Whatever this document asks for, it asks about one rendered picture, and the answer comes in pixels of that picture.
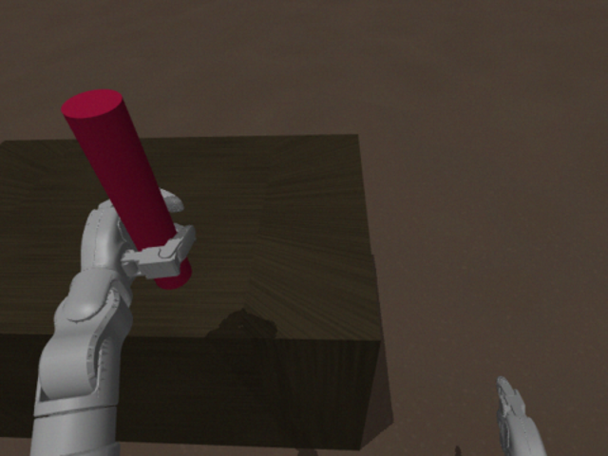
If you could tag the right robot hand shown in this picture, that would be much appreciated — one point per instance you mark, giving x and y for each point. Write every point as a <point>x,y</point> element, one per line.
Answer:
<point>519,435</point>

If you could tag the left robot hand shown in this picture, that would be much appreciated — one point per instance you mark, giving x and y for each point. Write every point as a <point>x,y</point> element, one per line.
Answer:
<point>107,244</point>

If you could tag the can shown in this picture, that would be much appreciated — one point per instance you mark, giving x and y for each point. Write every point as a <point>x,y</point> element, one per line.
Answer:
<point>103,128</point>

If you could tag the left robot arm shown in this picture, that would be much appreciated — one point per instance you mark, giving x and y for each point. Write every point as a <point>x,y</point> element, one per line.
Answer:
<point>79,369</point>

